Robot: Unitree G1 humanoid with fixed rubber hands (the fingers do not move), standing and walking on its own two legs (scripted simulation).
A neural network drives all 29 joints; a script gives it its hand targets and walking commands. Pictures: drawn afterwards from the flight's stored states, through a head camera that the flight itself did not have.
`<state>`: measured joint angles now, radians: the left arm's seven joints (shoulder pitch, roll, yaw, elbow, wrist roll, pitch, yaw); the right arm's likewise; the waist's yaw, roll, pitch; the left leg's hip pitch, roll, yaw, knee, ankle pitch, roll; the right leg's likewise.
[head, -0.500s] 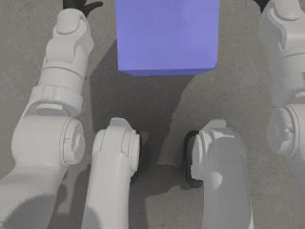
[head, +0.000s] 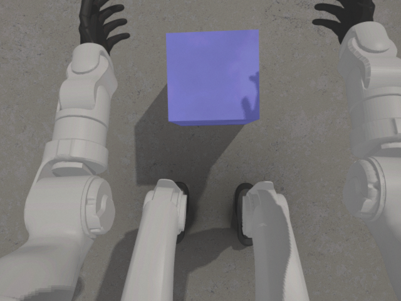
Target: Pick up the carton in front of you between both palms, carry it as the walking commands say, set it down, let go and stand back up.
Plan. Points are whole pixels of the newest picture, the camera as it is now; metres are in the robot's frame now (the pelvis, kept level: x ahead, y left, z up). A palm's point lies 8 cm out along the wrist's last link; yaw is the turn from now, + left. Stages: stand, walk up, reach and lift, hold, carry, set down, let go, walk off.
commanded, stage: set down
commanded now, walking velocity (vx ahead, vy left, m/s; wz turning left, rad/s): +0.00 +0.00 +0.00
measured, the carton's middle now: (212, 87) +0.52 +0.00 -0.41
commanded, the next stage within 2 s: let go in 0.28 s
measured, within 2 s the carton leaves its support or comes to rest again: neither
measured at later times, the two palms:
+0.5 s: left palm (36, 34) +0.49 +0.19 +0.02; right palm out of the picture +0.51 -0.22 +0.02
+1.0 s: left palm out of the picture +0.33 +0.23 +0.14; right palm out of the picture +0.34 -0.23 +0.13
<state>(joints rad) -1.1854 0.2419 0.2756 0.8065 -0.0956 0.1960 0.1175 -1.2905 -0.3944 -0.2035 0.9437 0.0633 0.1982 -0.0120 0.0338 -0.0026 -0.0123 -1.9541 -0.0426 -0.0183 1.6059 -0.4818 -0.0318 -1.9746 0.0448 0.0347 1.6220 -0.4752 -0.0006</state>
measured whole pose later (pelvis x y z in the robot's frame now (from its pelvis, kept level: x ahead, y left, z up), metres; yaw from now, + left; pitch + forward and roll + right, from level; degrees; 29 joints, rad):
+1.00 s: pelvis +0.10 +0.01 +0.23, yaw -1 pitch +20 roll +0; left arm -0.02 0.18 0.10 0.52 0.00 -0.01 -0.05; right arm -0.08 -0.20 -0.12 0.58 -0.02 -0.01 0.04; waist 0.02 0.01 -0.05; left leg -0.68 -0.02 -0.04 0.61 -0.28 0.00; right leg -0.68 0.02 0.04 0.61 -0.27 0.00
